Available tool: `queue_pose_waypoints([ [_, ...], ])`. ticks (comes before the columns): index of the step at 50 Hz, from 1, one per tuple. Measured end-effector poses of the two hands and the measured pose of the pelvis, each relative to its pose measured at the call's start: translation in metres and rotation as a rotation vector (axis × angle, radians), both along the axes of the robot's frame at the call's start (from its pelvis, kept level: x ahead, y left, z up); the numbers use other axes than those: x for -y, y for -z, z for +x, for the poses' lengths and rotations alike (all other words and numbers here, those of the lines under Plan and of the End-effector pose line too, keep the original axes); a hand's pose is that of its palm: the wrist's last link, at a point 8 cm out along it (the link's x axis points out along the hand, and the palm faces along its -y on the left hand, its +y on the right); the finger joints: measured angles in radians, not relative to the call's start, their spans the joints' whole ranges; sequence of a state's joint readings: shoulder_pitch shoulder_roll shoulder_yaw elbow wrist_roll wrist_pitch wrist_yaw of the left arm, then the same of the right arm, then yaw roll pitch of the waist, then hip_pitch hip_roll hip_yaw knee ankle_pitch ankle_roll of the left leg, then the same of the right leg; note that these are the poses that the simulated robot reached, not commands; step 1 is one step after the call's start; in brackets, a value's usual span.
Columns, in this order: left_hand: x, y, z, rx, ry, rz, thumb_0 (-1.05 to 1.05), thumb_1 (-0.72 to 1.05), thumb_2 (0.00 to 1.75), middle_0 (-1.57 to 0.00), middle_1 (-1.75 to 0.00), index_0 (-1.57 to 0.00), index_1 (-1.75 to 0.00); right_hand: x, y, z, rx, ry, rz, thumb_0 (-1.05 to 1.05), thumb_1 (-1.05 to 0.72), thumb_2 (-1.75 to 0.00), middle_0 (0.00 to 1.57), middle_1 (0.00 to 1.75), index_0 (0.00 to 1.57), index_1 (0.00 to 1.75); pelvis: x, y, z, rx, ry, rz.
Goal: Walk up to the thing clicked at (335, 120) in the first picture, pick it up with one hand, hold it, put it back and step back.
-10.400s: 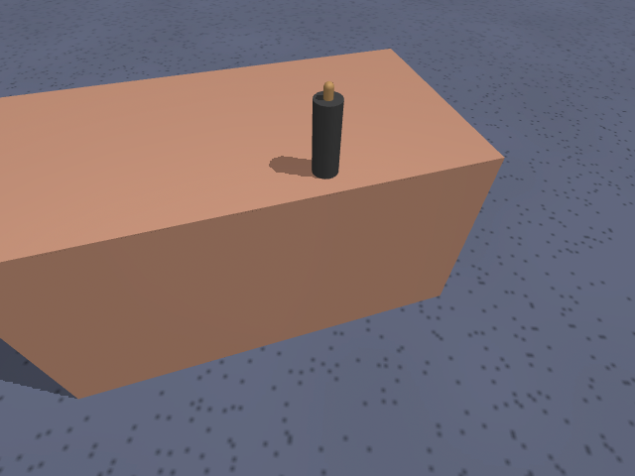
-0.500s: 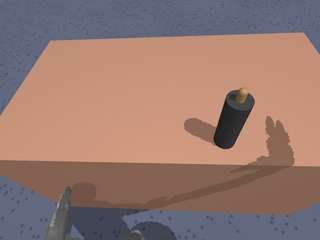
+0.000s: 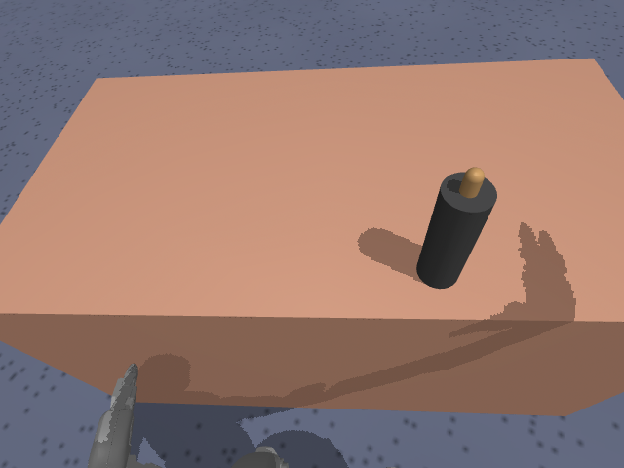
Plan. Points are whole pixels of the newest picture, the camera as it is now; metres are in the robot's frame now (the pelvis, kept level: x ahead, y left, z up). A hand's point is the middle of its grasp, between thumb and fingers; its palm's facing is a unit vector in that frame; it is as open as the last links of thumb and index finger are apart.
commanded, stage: approach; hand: right
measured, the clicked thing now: (453, 229) +0.43 -0.17 +0.03
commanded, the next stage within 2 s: close in in 0.42 s
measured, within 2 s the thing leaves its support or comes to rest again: neither
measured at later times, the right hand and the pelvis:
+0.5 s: hand (546, 257) +0.39 -0.28 +0.02, palm faces +0.02 +1.00 +0.08, open 17.5 cm; pelvis -0.01 +0.00 -0.02, yaw +1 degrees
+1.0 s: hand (471, 252) +0.42 -0.20 -0.01, palm faces +0.07 +1.00 +0.04, open 17.7 cm; pelvis -0.02 +0.00 -0.04, yaw +2 degrees
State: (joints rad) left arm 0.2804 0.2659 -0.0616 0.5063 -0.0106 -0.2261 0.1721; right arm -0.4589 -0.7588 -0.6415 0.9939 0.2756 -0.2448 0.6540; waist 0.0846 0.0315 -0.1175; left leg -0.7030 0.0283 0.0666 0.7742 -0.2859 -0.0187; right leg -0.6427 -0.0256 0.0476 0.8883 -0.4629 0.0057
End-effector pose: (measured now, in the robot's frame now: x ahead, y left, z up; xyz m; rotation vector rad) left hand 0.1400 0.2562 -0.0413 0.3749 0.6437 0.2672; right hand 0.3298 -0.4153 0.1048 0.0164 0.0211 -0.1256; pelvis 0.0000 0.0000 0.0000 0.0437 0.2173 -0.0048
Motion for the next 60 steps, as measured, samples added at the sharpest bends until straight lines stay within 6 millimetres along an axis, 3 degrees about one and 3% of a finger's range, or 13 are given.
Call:
queue_pose_waypoints([
  [7, -0.001, -0.002, 0.002, 0.014, -0.003, -0.002, -0.01, -0.53, 0.05, -0.06, -0.05, -0.05, -0.05, -0.002, -0.009, 0.003, 0.002, -0.016, -0.006, -0.01, 0.55, -0.04, 0.05, 0.05, 0.05, 0.05, -0.001, -0.002, 0.0, 0.007, 0.001, 0.001],
  [12, -0.002, -0.002, 0.002, 0.02, -0.003, -0.004, -0.01, -0.53, 0.04, -0.06, -0.05, -0.05, -0.05, -0.008, -0.005, 0.005, -0.018, -0.022, 0.004, -0.01, 0.54, -0.04, 0.05, 0.05, 0.05, 0.04, 0.0, -0.002, 0.0, 0.006, 0.002, -0.003],
  [20, 0.004, -0.003, 0.005, 0.053, 0.038, -0.007, -0.01, -0.52, 0.04, -0.06, -0.05, -0.06, -0.05, -0.048, 0.045, 0.023, -0.068, -0.084, 0.048, -0.01, 0.54, -0.04, 0.05, 0.05, 0.05, 0.04, -0.001, 0.006, -0.004, -0.028, -0.003, -0.011],
  [28, -0.004, 0.003, -0.01, 0.04, 0.013, 0.027, -0.01, -0.51, 0.03, -0.07, -0.06, -0.06, -0.05, -0.099, 0.104, 0.045, -0.066, -0.116, 0.071, -0.01, 0.55, -0.05, 0.04, 0.05, 0.05, 0.05, -0.002, 0.025, -0.011, -0.08, -0.02, -0.011],
  [34, -0.017, -0.004, -0.021, 0.063, -0.014, 0.08, -0.01, -0.52, 0.03, -0.07, -0.06, -0.07, -0.05, -0.129, 0.124, 0.063, -0.03, -0.096, 0.074, -0.01, 0.58, -0.05, 0.04, 0.05, 0.04, 0.05, -0.002, 0.039, -0.019, -0.105, -0.032, -0.01],
  [39, -0.014, -0.013, -0.026, 0.092, -0.014, 0.075, -0.01, -0.52, 0.03, -0.07, -0.06, -0.07, -0.05, -0.148, 0.124, 0.069, -0.008, -0.091, 0.057, -0.01, 0.59, -0.05, 0.03, 0.05, 0.04, 0.05, -0.001, 0.042, -0.021, -0.107, -0.038, -0.009],
  [45, -0.007, -0.002, -0.035, 0.063, -0.023, 0.019, -0.01, -0.52, 0.04, -0.07, -0.06, -0.06, -0.05, -0.157, 0.118, 0.066, -0.004, -0.07, 0.039, -0.01, 0.59, -0.04, 0.03, 0.05, 0.04, 0.05, 0.001, 0.043, -0.021, -0.105, -0.038, -0.008],
  [60, -0.012, -0.01, -0.028, 0.09, 0.004, 0.01, -0.01, -0.52, 0.04, -0.06, -0.05, -0.06, -0.05, -0.183, 0.116, 0.057, -0.004, -0.064, 0.031, -0.01, 0.6, -0.05, 0.03, 0.06, 0.03, 0.05, -0.002, 0.043, -0.022, -0.087, -0.03, -0.02],
])
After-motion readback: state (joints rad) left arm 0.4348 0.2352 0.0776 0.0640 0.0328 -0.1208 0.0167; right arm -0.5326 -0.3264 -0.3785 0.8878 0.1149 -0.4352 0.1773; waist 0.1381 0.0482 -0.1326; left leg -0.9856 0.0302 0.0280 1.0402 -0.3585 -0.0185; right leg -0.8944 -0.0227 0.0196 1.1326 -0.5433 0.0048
